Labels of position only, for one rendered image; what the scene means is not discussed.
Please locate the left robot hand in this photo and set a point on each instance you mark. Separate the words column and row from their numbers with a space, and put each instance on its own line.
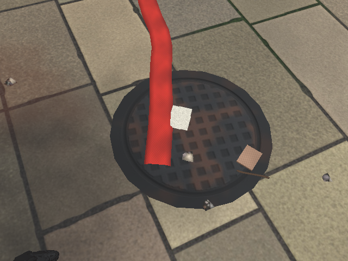
column 47, row 255

